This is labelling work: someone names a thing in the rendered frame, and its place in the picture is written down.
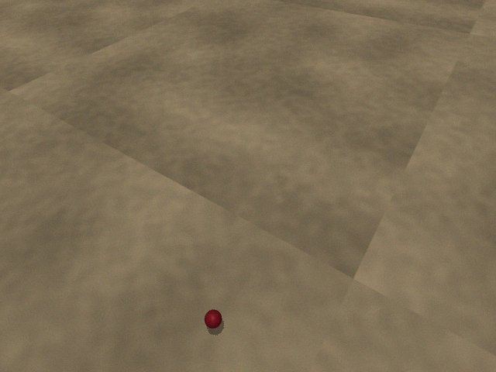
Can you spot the ball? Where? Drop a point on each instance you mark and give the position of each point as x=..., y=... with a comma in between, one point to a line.
x=213, y=318

